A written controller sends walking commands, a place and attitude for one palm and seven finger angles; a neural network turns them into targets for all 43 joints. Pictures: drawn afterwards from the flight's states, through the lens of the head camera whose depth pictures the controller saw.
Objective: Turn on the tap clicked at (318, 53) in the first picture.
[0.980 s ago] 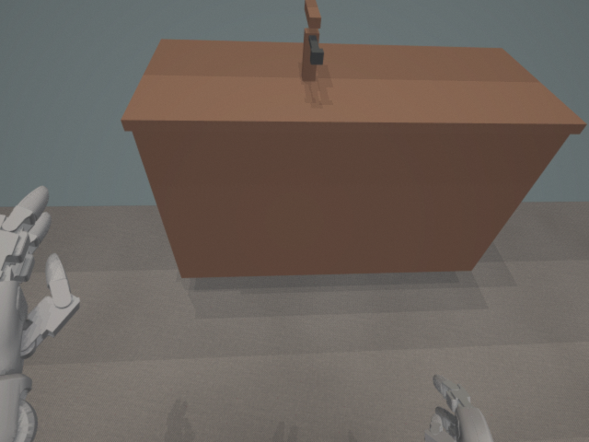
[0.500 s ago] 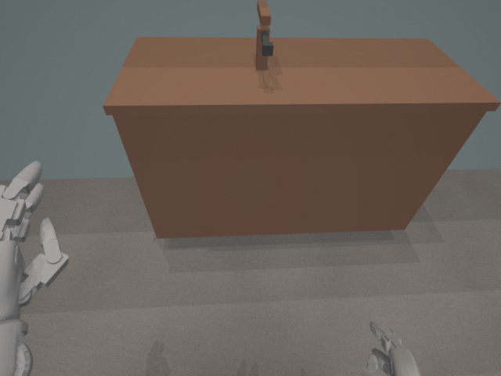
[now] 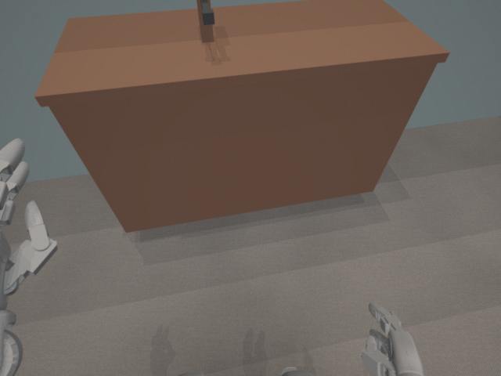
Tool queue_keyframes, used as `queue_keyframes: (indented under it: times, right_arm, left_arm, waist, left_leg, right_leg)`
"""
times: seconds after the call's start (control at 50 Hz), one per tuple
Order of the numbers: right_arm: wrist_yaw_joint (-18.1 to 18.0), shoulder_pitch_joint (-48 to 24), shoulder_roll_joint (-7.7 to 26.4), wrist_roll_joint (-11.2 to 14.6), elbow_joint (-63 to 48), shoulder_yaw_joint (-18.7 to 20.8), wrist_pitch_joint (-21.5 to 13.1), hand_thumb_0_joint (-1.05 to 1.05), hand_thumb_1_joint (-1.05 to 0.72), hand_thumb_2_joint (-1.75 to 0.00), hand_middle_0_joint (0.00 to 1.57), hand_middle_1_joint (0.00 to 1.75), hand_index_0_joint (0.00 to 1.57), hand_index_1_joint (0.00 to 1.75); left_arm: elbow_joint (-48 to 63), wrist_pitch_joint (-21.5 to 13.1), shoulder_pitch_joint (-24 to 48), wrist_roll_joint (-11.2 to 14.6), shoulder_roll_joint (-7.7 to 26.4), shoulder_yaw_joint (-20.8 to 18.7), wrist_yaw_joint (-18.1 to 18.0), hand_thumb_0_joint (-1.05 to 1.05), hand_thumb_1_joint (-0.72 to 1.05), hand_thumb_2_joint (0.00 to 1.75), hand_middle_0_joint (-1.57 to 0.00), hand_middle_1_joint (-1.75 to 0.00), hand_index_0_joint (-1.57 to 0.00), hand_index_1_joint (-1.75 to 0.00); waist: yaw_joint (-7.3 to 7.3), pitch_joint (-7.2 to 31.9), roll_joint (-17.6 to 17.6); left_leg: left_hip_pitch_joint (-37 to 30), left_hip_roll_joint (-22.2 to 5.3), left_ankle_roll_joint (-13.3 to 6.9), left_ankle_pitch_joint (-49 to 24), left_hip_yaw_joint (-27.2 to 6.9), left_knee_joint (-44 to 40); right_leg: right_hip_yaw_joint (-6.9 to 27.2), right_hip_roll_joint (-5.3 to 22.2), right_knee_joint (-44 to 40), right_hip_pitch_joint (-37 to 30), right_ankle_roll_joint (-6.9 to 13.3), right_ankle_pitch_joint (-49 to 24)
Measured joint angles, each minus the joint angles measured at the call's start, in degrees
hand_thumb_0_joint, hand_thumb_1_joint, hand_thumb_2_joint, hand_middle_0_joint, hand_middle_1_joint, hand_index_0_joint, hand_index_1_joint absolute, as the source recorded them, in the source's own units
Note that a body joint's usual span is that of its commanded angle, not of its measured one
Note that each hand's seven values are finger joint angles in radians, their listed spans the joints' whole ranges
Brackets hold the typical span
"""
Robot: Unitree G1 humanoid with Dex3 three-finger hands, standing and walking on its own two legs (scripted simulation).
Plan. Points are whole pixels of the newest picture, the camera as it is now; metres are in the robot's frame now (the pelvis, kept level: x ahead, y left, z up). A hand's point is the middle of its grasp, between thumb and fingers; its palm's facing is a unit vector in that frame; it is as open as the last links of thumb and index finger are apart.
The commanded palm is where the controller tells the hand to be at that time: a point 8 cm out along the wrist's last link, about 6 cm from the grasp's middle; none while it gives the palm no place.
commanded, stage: walk to a spot facing it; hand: left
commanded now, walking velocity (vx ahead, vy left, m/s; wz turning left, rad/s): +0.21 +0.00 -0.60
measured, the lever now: (208, 17) +0.90 +0.18 +0.15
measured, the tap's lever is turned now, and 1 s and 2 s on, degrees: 0 0 0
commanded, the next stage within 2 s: turn to face it in 0.66 s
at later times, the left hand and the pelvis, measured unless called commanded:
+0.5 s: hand (170, 182) +0.31 +0.13 +0.19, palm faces +0.15 -0.89 -0.44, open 7.4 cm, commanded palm +0.26 +0.18 +0.20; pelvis +0.02 -0.04 +0.01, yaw -19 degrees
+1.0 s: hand (213, 161) +0.35 +0.08 +0.19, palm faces +0.19 -0.92 -0.35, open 7.4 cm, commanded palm +0.31 +0.12 +0.20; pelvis +0.08 -0.10 +0.01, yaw -18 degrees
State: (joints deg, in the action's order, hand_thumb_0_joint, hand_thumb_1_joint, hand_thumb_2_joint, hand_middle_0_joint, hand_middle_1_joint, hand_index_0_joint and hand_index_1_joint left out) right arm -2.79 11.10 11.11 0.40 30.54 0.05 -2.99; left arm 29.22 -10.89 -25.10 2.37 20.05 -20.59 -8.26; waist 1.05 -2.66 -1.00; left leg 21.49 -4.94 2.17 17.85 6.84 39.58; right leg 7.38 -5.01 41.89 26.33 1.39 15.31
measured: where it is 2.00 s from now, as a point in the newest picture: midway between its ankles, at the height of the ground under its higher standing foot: outside the picture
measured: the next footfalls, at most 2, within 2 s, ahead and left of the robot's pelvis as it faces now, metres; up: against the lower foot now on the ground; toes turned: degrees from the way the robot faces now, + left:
right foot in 0.54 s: +0.08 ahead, -0.18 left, +0.00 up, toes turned -27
left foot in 0.96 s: +0.18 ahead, +0.00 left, +0.00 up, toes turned -10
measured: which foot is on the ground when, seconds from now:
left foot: down 0.00-0.54, up 0.56-0.94, down 0.96-1.00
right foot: down 0.00-0.22, up 0.24-0.52, down 0.54-1.00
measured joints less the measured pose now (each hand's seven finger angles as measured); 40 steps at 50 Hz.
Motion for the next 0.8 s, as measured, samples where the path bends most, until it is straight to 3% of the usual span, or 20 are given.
queue_keyframes:
  times: [0.04,0.14,0.2,0.24,0.3,0.36,0.44,0.5,0.54,0.56,0.6,0.66,0.72,0.8]
  right_arm:
    - [0.3,0.4,0.3,-0.2,0.5,0.4,0.4,0.01,-0.9,-0.9,0.2,0.3,0.2,0.3]
    - [1.4,0.4,1.7,-0.9,2.6,1.0,1.8,0.02,-0.9,-0.9,0.2,0.3,0.2,0.3]
    - [1.7,0.5,1.7,-1.0,2.8,0.3,2.0,0.02,-0.9,-0.9,0.2,0.3,0.2,0.3]
    - [1.3,0.7,1.6,-1.1,2.4,0.1,1.5,0.02,-0.9,-0.9,0.2,0.3,0.2,0.3]
    - [0.9,0.8,-0.2,-0.8,3.4,0.2,0.7,0.02,-0.9,-0.9,0.2,0.3,0.2,0.3]
    - [1.4,2.6,-1.0,-0.6,4.0,-0.1,0.1,0.02,-0.9,-0.9,0.2,0.3,0.2,0.3]
    - [1.4,4.0,-1.7,-0.8,4.0,-0.9,-0.6,0.01,-0.9,-0.9,0.2,0.3,0.2,0.3]
    - [1.4,4.3,-2.3,-1.0,3.4,-1.4,-1.4,0.01,-0.9,-0.9,0.2,0.3,0.2,0.3]
    - [1.7,4.2,-2.4,-0.7,2.7,-1.2,-2.1,0.01,-0.9,-0.9,0.2,0.3,0.2,0.3]
    - [1.9,3.1,-1.9,-0.5,3.3,-0.9,-2.2,0.01,-0.9,-0.9,0.2,0.3,0.2,0.3]
    - [2.1,0.0,-0.6,-0.6,5.0,-0.2,-1.3,0.01,-0.9,-0.9,0.2,0.3,0.2,0.3]
    - [2.4,-2.2,1.3,-0.4,5.5,0.7,0.2,0.02,-0.9,-0.9,0.2,0.3,0.2,0.3]
    - [2.0,-1.5,2.4,-0.3,4.6,1.6,1.4,0.02,-0.9,-0.9,0.2,0.3,0.2,0.3]
    - [0.6,1.5,2.8,-0.1,4.4,2.7,1.8,0.02,-0.91,-0.9,0.2,0.3,0.2,0.3]
  left_arm:
    - [0.4,-0.2,-0.3,0.1,-0.2,0.0,0.1,0.02,0.89,0.9,-0.21,-0.3,-0.21,-0.3]
    - [0.9,-0.4,-1.3,-0.1,-1.4,0.7,-0.1,0.01,0.89,0.9,-0.21,-0.3,-0.22,-0.3]
    - [1.5,-1.0,-2.9,-0.2,0.0,-0.3,-0.2,0.01,0.89,0.9,-0.22,-0.3,-0.22,-0.3]
    - [1.9,-1.6,-3.0,0.2,1.3,-1.1,-0.1,0.01,0.89,0.9,-0.21,-0.3,-0.22,-0.3]
    - [-0.5,-2.7,-2.1,-0.8,1.4,-1.6,0.0,0.01,0.89,0.9,-0.21,-0.3,-0.22,-0.3]
    - [-2.9,-2.6,-2.3,-1.4,-0.3,-0.8,0.3,0.02,0.89,0.9,-0.21,-0.3,-0.21,-0.3]
    - [-5.4,-3.2,0.2,-2.1,-1.2,0.4,0.7,0.02,0.89,0.9,-0.21,-0.3,-0.21,-0.3]
    - [-6.9,-3.2,2.8,-2.3,0.7,-0.1,1.0,0.01,0.9,0.9,-0.21,-0.3,-0.21,-0.3]
    - [-6.4,-2.7,4.9,-2.4,3.0,-0.6,1.1,0.01,0.9,0.9,-0.21,-0.3,-0.21,-0.3]
    - [-6.0,-2.6,6.1,-2.5,3.0,-0.6,1.1,0.01,0.9,0.9,-0.21,-0.3,-0.21,-0.3]
    - [-4.1,-2.3,6.8,-2.3,2.1,-0.3,1.0,0.01,0.9,0.9,-0.21,-0.3,-0.21,-0.3]
    - [1.6,-2.4,2.0,-2.1,1.8,-0.3,1.0,0.02,0.89,0.9,-0.21,-0.3,-0.22,-0.3]
    - [7.4,-3.7,-5.1,-2.0,4.2,-2.2,0.7,0.02,0.89,0.9,-0.22,-0.3,-0.22,-0.3]
    - [9.4,-5.3,-9.0,-1.2,8.1,-6.2,-0.4,0.01,0.89,0.9,-0.22,-0.3,-0.23,-0.31]
  waist:
    - [-0.12,0.2,0.2]
    - [0.49,0.2,-0.4]
    - [0.38,1.0,-1.8]
    - [-0.1,1.2,-2.2]
    - [0.57,1.1,-2.3]
    - [0.43,3.4,0.7]
    - [0.53,3.4,3.4]
    - [0.02,1.9,3.9]
    - [-0.67,0.4,3.6]
    - [-0.85,-1.0,3.8]
    - [-2.05,-3.9,3.2]
    - [-4.22,-5.6,2.2]
    - [-5.86,-4.9,1.4]
    - [-5.54,-2.5,-0.2]
  left_leg:
    - [1.1,0.2,0.0,4.3,-0.3,2.1]
    - [2.3,4.5,0.2,12.8,-3.9,9.1]
    - [-2.5,5.2,-0.7,9.8,-3.5,-1.0]
    - [-5.7,4.3,-1.5,1.0,-2.5,-8.1]
    - [-8.4,2.5,-0.3,1.2,0.3,-6.7]
    - [-11.4,-1.3,0.5,3.5,2.0,-7.5]
    - [-14.7,-5.8,2.8,4.1,4.6,-8.7]
    - [-15.1,-8.9,4.7,6.1,6.3,-6.2]
    - [-11.7,-11.3,3.3,8.9,5.6,2.0]
    - [-8.3,-11.4,1.9,10.6,3.0,9.6]
    - [-1.2,-7.5,0.4,13.4,-3.0,25.1]
    - [6.5,-3.0,-0.3,10.4,-5.4,35.2]
    - [10.8,-1.8,-0.2,6.5,-4.9,31.9]
    - [9.5,-1.2,-0.9,3.4,-2.8,16.6]
  right_leg:
    - [0.3,-0.3,0.7,0.9,0.4,0.3]
    - [3.4,-0.3,-3.7,0.9,0.4,-3.0]
    - [5.8,-0.6,-5.8,1.1,-0.2,-4.8]
    - [5.7,-1.3,-1.8,2.8,-0.6,-0.9]
    - [-1.9,0.6,16.4,7.6,-2.2,8.2]
    - [-8.9,3.8,24.8,9.3,-3.3,8.1]
    - [-13.0,7.4,15.0,5.4,-3.9,6.7]
    - [-15.3,7.8,4.5,0.6,-3.6,5.7]
    - [-16.3,6.7,-2.5,-3.1,-1.5,2.5]
    - [-16.3,5.9,-0.5,-1.9,0.5,2.1]
    - [-15.6,5.2,2.4,-0.7,3.0,2.9]
    - [-14.6,4.2,0.2,-2.0,3.8,2.2]
    - [-14.4,3.3,-4.1,-4.4,4.2,0.8]
    - [-14.8,3.6,-8.6,-8.0,4.3,0.1]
